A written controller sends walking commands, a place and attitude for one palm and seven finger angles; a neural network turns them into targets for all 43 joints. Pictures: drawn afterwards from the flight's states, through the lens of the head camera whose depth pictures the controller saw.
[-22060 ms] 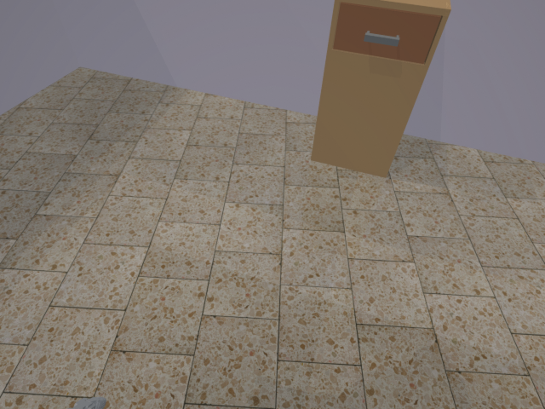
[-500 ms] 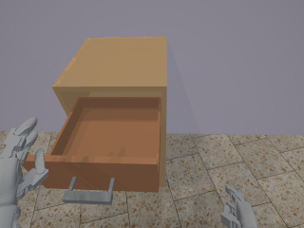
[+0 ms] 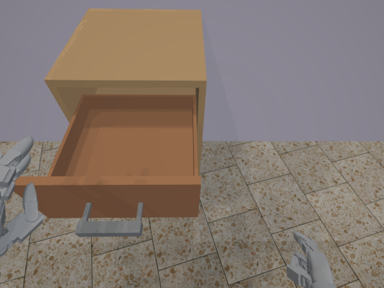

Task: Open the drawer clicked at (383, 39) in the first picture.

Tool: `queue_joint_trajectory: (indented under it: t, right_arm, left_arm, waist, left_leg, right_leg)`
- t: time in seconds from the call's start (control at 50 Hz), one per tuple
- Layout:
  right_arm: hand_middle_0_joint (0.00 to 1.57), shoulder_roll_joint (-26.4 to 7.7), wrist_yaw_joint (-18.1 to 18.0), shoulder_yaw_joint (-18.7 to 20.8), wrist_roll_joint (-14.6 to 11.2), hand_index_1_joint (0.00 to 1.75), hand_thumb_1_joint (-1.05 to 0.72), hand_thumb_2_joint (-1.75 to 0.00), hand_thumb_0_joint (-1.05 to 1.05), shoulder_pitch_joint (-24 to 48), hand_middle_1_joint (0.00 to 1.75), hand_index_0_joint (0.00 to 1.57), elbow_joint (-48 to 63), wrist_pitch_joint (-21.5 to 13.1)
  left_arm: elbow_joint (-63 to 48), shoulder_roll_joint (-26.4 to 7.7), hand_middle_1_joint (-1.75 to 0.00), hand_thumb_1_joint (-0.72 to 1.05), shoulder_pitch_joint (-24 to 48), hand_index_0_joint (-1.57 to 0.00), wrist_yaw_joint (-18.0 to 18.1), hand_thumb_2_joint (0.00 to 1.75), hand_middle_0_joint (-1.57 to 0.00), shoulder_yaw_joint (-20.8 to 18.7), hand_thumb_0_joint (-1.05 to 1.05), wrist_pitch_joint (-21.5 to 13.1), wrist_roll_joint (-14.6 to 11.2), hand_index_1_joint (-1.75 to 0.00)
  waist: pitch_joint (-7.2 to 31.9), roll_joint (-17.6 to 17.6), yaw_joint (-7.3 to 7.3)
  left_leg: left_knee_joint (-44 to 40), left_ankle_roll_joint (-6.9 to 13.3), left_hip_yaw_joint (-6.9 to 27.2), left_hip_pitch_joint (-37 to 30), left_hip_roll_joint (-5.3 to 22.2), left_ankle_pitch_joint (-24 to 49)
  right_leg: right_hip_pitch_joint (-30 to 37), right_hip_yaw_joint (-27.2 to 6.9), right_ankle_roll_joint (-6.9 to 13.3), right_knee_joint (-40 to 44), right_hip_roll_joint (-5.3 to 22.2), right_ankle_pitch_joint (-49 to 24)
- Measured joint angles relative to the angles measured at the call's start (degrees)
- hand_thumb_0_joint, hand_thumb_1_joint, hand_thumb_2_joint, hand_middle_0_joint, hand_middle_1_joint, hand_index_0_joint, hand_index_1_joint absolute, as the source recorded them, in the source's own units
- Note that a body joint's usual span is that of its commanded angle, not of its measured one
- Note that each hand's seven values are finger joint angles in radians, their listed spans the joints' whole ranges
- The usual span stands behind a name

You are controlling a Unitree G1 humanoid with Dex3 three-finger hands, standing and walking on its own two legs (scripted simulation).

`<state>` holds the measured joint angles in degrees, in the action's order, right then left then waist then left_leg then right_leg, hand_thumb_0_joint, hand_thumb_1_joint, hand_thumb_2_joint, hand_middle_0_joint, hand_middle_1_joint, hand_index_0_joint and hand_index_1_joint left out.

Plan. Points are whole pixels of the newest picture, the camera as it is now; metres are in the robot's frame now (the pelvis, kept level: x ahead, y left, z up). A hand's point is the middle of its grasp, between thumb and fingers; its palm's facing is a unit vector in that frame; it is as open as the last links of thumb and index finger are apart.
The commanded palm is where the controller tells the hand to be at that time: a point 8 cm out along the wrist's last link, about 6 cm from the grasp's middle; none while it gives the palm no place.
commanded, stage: step back with the hand held close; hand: left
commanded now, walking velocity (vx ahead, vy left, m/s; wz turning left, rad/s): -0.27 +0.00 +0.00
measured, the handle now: (112, 218) +0.26 +0.20 -0.04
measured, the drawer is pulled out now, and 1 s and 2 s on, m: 0.30 0.30 0.30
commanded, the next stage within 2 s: stop stepping back and stand still in 0.92 s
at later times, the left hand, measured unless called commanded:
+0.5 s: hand out of the picture +0.14 +0.27 +0.16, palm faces +0.35 -0.82 -0.45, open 7.4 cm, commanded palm +0.07 +0.31 +0.18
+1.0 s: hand out of the picture +0.06 +0.23 +0.15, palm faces +0.24 -0.84 -0.48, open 7.4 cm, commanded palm -0.01 +0.27 +0.18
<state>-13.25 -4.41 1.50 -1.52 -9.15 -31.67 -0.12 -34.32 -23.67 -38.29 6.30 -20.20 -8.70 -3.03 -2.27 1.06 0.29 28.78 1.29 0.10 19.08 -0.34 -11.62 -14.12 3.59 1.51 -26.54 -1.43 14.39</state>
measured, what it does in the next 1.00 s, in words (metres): walks backwards: right foot, then left foot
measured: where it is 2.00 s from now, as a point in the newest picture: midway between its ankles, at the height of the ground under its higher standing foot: outside the picture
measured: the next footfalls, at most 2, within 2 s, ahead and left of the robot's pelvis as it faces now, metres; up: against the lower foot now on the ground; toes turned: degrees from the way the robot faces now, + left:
right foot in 0.78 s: -0.17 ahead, -0.12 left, +0.00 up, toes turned -4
left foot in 1.00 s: -0.09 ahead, +0.08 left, +0.00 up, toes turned -1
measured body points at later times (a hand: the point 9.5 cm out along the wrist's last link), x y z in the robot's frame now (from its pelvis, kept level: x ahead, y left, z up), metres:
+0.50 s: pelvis -0.06 +0.02 -0.01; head -0.02 +0.06 +0.43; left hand +0.12 +0.31 +0.18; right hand +0.12 -0.21 -0.08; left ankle +0.03 +0.10 -0.74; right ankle -0.03 -0.10 -0.72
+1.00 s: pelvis -0.15 +0.00 +0.00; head -0.11 +0.02 +0.44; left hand +0.04 +0.27 +0.18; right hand +0.03 -0.25 -0.08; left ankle -0.12 +0.08 -0.74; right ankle -0.20 -0.11 -0.73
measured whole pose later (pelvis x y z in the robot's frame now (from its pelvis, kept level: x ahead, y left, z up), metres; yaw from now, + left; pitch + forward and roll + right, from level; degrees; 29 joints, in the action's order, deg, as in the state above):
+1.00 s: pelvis -0.15 +0.00 +0.00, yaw -2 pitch +3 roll -2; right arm -12.0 -4.4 -1.3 -1.2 -7.7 -33.6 -2.2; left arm -38.4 -23.7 -39.1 6.7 -23.0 -11.9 -2.7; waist -1.7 -1.9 1.1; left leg 33.4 0.3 -1.8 21.9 -0.5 -7.4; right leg -14.8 3.8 0.4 -33.4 -0.8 17.6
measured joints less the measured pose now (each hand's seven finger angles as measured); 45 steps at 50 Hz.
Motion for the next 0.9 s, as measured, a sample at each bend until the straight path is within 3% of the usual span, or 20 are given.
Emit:
queue_joint_trajectory:
  t: [0.14,0.26,0.36,0.44,0.54,0.58,0.7,0.78,0.8,0.84,0.9]
  right_arm:
    - [0.20,1.46,0.39,-1.25,0.30,0.30,-0.90,-0.90,0.02,-0.15,0.30,0.20,0.92,-1.76]
    - [0.20,2.10,1.05,-2.30,0.44,0.30,-0.90,-0.90,0.02,-0.18,0.30,0.20,1.45,-3.46]
    - [0.20,1.67,1.31,-2.09,0.78,0.30,-0.90,-0.90,0.02,-0.59,0.30,0.21,-0.24,-3.94]
    - [0.20,1.37,0.85,-1.67,0.90,0.30,-0.90,-0.90,0.02,-0.92,0.30,0.21,-1.73,-3.18]
    - [0.20,3.25,0.98,-1.62,1.85,0.30,-0.90,-0.90,0.02,-1.54,0.30,0.20,-1.58,-5.06]
    - [0.20,3.92,1.60,-2.01,2.06,0.30,-0.90,-0.90,0.02,-1.48,0.30,0.20,-1.84,-6.06]
    - [0.20,4.38,2.92,-3.52,2.29,0.30,-0.90,-0.90,0.02,0.50,0.30,0.21,-2.30,-7.69]
    - [0.20,4.07,3.32,-4.05,2.21,0.30,-0.90,-0.90,0.02,2.78,0.30,0.21,-1.46,-7.74]
    - [0.20,3.38,3.31,-3.89,2.05,0.30,-0.90,-0.90,0.02,3.64,0.30,0.21,-1.51,-7.47]
    - [0.20,2.55,3.15,-3.30,1.19,0.30,-0.90,-0.90,0.02,4.19,0.30,0.21,-2.20,-6.38]
    - [0.20,2.82,2.09,-2.55,0.25,0.30,-0.90,-0.90,0.02,2.40,0.30,0.21,-3.56,-3.91]
  left_arm:
    - [-2.89,-1.15,-0.30,0.88,0.06,-0.22,0.85,0.89,-0.21,-2.06,0.02,-1.19,0.12,-0.30]
    - [-3.14,-0.13,-0.30,0.88,0.92,-0.22,1.22,0.89,-0.21,-2.46,0.02,-2.09,0.57,-0.30]
    - [-4.40,1.43,-0.30,0.88,1.80,-0.22,2.18,0.89,-0.21,-0.87,0.01,-2.43,0.66,-0.30]
    - [-5.19,1.11,-0.30,0.88,2.64,-0.22,2.61,0.89,-0.21,-0.90,0.01,-2.43,0.66,-0.30]
    - [-4.93,-1.45,-0.30,0.88,3.38,-0.22,2.91,0.89,-0.21,-3.94,0.02,-2.60,1.18,-0.30]
    - [-5.68,-1.89,-0.30,0.88,2.72,-0.22,3.01,0.89,-0.21,-4.69,0.02,-3.06,0.82,-0.30]
    - [-6.81,-2.34,-0.30,0.89,2.43,-0.21,1.42,0.89,-0.21,-3.88,0.02,-3.55,-0.19,-0.30]
    - [-7.05,-4.34,-0.30,0.89,2.61,-0.21,-0.27,0.89,-0.21,-4.93,0.02,-4.03,-1.40,-0.30]
    - [-6.75,-4.00,-0.30,0.89,2.97,-0.21,-0.93,0.89,-0.21,-4.57,0.02,-4.42,-1.55,-0.30]
    - [-6.63,-3.61,-0.30,0.88,2.52,-0.22,-1.80,0.89,-0.21,-3.53,0.02,-5.02,-1.61,-0.30]
    - [-6.35,-3.05,-0.30,0.88,-0.64,-0.22,-1.69,0.89,-0.21,-3.22,0.01,-5.30,-0.73,-0.30]
  waist:
    - [0.10,-1.72,-0.36]
    - [-0.01,-1.01,-0.65]
    - [-0.16,-0.92,-0.50]
    - [-0.82,-1.90,-0.13]
    - [-0.80,-2.54,0.31]
    - [-0.37,-2.57,0.13]
    - [0.33,-2.48,-0.40]
    - [-0.48,-3.16,-0.48]
    - [-1.42,-1.52,-0.44]
    - [-2.68,0.31,-0.05]
    - [-0.38,-2.92,-0.53]
  left_leg:
    - [1.19,0.71,-0.35,2.70,-0.69,1.17]
    - [4.16,0.77,0.17,5.44,-0.21,1.04]
    - [9.34,-0.13,1.27,8.22,-0.25,-5.67]
    - [8.44,1.16,0.70,7.78,-0.33,1.04]
    - [4.14,2.11,0.39,7.56,0.13,3.37]
    - [1.88,1.94,0.21,7.59,0.87,5.09]
    - [-2.13,1.07,-0.63,9.61,2.66,9.19]
    - [-2.82,0.02,-1.22,12.33,2.57,12.03]
    - [-2.15,-0.29,-0.42,12.98,3.49,12.40]
    - [3.35,-1.19,1.53,14.30,3.56,4.91]
    - [23.17,-2.11,0.82,15.71,-0.68,-11.07]
  right_leg:
    - [-3.51,-0.16,-0.58,-3.00,0.83,-0.30]
    - [-5.54,0.46,-0.46,-4.78,0.41,-0.66]
    - [-6.38,1.22,-0.27,-5.45,0.17,-1.09]
    - [-6.90,1.08,-1.06,-7.64,0.57,-0.19]
    - [-10.55,-2.76,-1.53,-23.76,-1.13,11.28]
    - [-9.55,-2.97,-1.74,-25.49,-1.06,13.10]
    - [-2.32,-2.98,-1.74,-15.67,-0.42,14.18]
    - [3.70,-1.94,-0.61,-1.44,-0.41,7.79]
    - [4.26,-1.25,-0.51,0.14,-1.50,7.30]
    - [4.80,-0.30,-0.39,0.53,-2.65,5.99]
    - [3.77,-1.71,-0.38,-0.81,-0.11,5.83]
